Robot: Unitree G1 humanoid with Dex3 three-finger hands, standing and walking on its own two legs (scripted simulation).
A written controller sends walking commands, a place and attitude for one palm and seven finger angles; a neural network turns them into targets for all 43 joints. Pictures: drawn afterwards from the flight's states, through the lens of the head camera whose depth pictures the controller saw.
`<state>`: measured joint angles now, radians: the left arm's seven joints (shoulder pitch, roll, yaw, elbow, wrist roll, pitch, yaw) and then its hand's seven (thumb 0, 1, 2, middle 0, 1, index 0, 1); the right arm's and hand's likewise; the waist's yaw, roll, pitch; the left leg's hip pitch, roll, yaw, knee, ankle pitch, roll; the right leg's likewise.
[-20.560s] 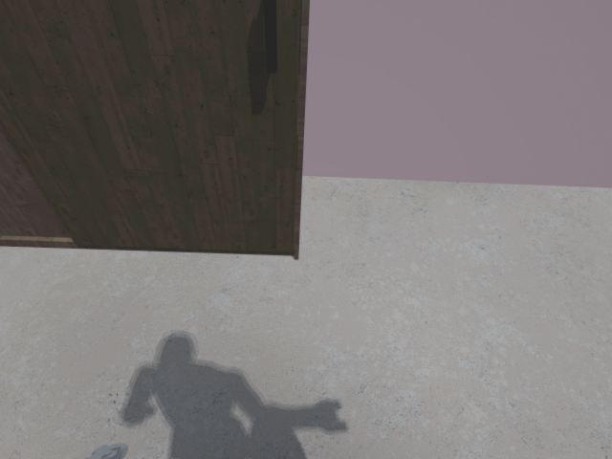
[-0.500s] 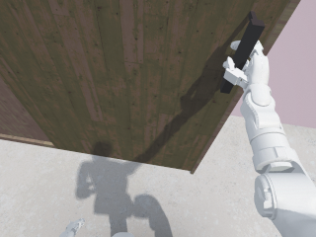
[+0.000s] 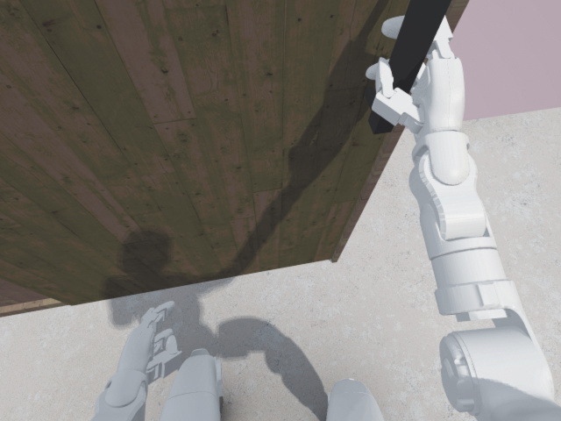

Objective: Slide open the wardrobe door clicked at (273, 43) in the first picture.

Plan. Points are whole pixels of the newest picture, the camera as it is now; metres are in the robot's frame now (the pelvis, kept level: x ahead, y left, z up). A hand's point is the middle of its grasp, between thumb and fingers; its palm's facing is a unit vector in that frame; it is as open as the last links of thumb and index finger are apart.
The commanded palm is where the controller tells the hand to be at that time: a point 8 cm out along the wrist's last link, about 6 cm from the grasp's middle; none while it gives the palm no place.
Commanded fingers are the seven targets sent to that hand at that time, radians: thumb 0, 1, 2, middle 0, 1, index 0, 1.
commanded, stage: step sideways, sliding the door along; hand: right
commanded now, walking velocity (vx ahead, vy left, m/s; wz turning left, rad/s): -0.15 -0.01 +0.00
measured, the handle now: (395, 53) +0.49 -0.18 +0.18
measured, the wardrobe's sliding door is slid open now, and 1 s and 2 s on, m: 0.01 0.25 0.44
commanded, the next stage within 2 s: none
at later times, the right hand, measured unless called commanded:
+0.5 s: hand (313, 98) +0.44 -0.07 +0.17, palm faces +0.32 +0.95 -0.03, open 7.0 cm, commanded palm +0.41 -0.01 +0.16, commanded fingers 0.00 -0.90 -0.90 0.45 1.40 0.45 1.40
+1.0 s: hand (169, 123) +0.41 +0.08 +0.17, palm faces -0.12 +0.99 +0.02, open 7.2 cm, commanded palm +0.40 +0.07 +0.16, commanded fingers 0.00 -0.90 -0.90 0.45 1.40 0.45 1.40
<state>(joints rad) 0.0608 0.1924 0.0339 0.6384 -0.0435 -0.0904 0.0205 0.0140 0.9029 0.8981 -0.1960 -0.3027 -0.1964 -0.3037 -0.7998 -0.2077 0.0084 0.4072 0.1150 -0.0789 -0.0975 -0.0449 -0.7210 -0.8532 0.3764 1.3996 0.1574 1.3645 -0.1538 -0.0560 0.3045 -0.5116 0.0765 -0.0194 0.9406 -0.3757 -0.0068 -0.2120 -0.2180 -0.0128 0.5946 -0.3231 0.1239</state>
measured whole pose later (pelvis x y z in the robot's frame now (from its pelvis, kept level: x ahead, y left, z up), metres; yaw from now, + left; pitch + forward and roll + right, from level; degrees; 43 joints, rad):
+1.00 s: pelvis +0.14 +0.14 +0.00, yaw -1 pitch +1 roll +1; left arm 0.10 0.19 0.01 0.52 -0.02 -0.13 -0.04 0.02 0.90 0.90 -0.19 -0.30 -0.20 -0.31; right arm 0.03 -0.07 0.33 -0.42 -0.02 -0.17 -0.10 0.01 -0.70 -0.79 0.35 1.40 0.12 1.21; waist -0.09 -0.03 0.19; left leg -0.54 0.02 0.01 1.12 -0.52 -0.01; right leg -0.19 -0.14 -0.20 0.58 -0.39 0.04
